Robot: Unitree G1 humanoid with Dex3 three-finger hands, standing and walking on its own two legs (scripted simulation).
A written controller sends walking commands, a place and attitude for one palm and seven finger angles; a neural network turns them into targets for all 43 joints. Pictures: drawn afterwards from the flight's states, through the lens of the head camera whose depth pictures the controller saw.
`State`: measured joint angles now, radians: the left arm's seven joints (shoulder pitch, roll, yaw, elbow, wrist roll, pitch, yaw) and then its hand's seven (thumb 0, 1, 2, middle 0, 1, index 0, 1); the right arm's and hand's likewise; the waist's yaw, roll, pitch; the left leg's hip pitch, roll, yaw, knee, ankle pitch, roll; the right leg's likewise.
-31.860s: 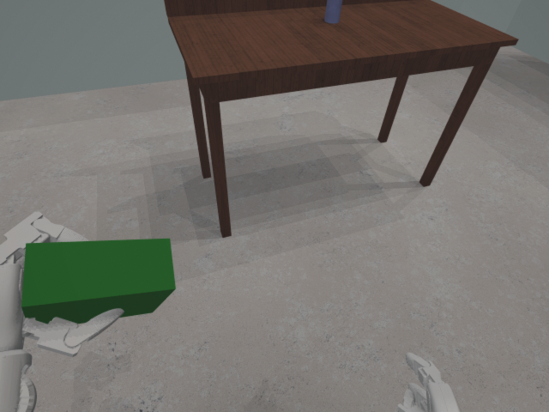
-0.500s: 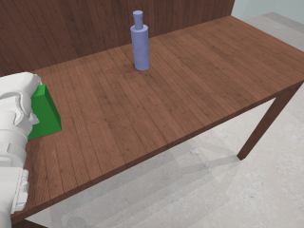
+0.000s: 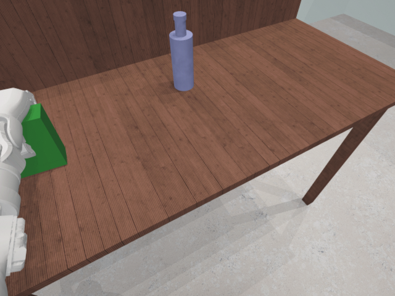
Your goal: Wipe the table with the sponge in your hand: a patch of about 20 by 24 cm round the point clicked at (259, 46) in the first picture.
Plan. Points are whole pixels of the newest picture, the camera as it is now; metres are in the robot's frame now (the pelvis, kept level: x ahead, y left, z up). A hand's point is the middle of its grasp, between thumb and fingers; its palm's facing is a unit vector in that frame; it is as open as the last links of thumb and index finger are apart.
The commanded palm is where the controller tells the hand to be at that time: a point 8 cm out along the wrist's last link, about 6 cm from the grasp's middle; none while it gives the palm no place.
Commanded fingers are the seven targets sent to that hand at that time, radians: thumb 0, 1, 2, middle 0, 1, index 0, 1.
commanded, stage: slide back across to the first lane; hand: left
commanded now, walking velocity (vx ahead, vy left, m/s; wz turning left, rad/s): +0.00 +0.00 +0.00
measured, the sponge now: (29, 150) +0.39 +0.37 +0.08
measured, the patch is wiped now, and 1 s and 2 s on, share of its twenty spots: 1.00 1.00 1.00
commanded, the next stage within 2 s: wipe back along the first lane in 0.38 s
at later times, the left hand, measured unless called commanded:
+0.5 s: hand out of the picture +0.36 +0.43 +0.14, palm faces -0.16 +0.01 -0.99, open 10.1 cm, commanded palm +0.35 +0.41 +0.19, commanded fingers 0.00 0.10 1.30 -1.20 -1.60 -1.20 -1.60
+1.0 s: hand out of the picture +0.32 +0.40 +0.13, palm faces -0.03 +0.00 -1.00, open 10.1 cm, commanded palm +0.29 +0.38 +0.17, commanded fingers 0.00 0.10 1.30 -1.20 -1.60 -1.20 -1.60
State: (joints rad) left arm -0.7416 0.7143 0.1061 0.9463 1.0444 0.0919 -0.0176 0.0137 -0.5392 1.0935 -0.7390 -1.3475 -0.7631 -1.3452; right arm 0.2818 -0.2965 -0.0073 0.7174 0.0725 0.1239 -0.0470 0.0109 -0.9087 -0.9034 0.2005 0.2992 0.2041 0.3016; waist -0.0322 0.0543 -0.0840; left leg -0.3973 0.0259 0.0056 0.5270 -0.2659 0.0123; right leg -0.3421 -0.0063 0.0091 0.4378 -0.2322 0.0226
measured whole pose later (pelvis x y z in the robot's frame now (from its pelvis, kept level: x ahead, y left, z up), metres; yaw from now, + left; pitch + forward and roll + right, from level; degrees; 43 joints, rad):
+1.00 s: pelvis +0.00 +0.00 +0.00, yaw +3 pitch +4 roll -2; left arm -0.41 0.69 0.10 0.51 0.95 0.21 -0.08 0.00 -0.52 1.09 -0.72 -1.36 -0.74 -1.36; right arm 0.15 -0.29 0.02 0.65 0.07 0.12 -0.05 0.01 -0.91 -0.90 0.20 0.30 0.20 0.30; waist 0.04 0.08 -0.05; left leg -0.31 0.00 -0.03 0.52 -0.27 0.02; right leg -0.24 -0.03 -0.03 0.42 -0.25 0.02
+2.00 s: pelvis +0.01 +0.00 +0.00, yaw +2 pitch +1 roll -1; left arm 0.08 0.60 0.08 -0.12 0.87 0.38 -0.04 0.00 -0.49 1.07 -0.68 -1.38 -0.71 -1.39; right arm 0.10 -0.29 0.03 0.59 0.06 0.09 -0.03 0.02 -0.91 -0.90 0.20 0.30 0.20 0.30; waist 0.10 0.11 -0.06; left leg -0.26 0.01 -0.02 0.55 -0.31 0.01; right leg -0.20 -0.02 -0.02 0.48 -0.30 0.03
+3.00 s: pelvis -0.01 -0.03 +0.00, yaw +3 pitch -2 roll -1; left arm -0.01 0.64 0.05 -0.09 0.84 0.36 -0.11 -0.01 -0.51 1.07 -0.72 -1.35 -0.75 -1.35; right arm 0.06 -0.27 0.06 0.64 0.05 0.02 -0.08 0.02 -0.91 -0.90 0.20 0.30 0.20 0.30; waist 0.13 0.11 -0.01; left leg -0.20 0.03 -0.05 0.51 -0.27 -0.02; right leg -0.14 0.00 -0.04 0.46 -0.27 -0.01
